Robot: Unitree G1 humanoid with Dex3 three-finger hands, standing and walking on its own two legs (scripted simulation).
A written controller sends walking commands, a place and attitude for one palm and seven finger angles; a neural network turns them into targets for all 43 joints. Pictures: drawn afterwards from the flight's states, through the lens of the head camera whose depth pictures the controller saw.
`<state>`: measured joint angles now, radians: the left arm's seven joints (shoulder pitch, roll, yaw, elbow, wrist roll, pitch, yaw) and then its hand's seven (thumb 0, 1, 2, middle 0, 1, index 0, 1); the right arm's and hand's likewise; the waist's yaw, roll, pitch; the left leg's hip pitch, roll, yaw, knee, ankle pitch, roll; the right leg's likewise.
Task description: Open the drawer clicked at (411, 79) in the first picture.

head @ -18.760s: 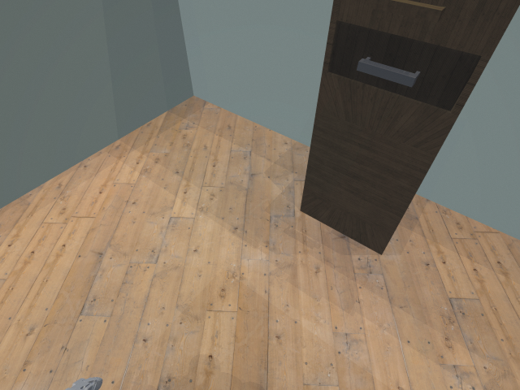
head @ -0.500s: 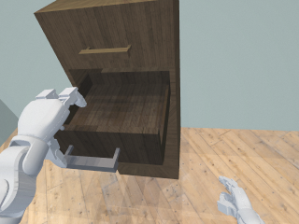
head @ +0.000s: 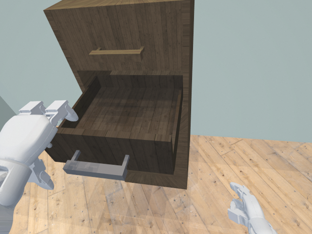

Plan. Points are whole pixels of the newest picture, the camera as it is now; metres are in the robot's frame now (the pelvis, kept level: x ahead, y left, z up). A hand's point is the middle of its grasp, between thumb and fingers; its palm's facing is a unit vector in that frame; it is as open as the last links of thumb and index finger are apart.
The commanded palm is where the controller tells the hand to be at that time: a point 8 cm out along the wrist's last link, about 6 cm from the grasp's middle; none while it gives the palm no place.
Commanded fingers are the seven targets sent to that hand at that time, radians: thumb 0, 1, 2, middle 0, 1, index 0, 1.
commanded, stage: draw the hand back to the body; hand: left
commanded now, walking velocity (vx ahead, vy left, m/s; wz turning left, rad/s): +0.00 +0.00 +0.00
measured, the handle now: (98, 162) +0.26 +0.21 +0.05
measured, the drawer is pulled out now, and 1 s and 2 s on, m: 0.30 0.30 0.30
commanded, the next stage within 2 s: step back with the hand held close in 0.98 s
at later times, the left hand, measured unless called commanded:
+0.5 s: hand (52, 127) +0.22 +0.22 +0.24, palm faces +0.43 -0.82 -0.38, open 11.2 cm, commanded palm +0.17 +0.27 +0.24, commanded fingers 0.00 0.44 0.70 -0.23 -0.59 -0.23 -0.59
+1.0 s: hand (38, 135) +0.20 +0.24 +0.24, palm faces +0.51 -0.79 -0.34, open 7.6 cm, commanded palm +0.15 +0.28 +0.24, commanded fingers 0.00 0.90 0.90 -0.20 -0.30 -0.20 -0.30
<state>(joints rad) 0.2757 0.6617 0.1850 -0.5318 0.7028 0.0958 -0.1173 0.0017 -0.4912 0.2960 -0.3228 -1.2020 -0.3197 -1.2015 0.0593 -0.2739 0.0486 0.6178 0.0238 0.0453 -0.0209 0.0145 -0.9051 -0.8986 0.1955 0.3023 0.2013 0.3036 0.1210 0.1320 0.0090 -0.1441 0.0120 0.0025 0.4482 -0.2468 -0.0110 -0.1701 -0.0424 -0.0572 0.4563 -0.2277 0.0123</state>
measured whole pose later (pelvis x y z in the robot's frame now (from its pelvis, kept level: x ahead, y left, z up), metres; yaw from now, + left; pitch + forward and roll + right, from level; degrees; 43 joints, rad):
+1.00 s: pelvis +0.01 +0.00 +0.00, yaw -1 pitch -6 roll -1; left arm 0.36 0.34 0.40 -0.57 -0.06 -0.14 0.11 0.01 0.84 0.87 -0.22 -0.33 -0.21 -0.33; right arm 0.16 -0.20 0.03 0.65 -0.02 -0.14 -0.08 0.01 -0.90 -0.90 0.20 0.30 0.20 0.30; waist 0.08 0.07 0.03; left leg -0.06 0.04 0.01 0.42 -0.26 -0.02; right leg -0.07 -0.01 -0.05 0.38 -0.21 0.01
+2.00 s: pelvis -0.10 +0.02 -0.02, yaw +0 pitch +0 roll -2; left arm 0.45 0.46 0.56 -0.70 -0.01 -0.31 0.16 0.01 0.89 0.89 -0.21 -0.30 -0.21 -0.30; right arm 0.23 -0.21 -0.01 0.59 -0.01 -0.14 -0.07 0.01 -0.90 -0.90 0.20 0.30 0.20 0.30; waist -0.01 0.01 0.03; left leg -0.47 0.01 -0.01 0.64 -0.17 0.02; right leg -0.39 0.02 0.01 0.61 -0.23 0.02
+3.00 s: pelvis -0.30 +0.04 +0.00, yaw -3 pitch +0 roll +0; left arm 0.49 0.47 0.51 -0.68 -0.03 -0.25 0.14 0.01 0.88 0.89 -0.22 -0.30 -0.22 -0.30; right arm 0.30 -0.20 0.00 0.67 -0.01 -0.09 -0.07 0.01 -0.90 -0.90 0.20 0.30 0.21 0.30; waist -0.02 -0.03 -0.08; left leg -0.49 0.04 0.07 0.86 -0.33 0.00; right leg -0.20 0.02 -0.10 0.48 -0.28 -0.07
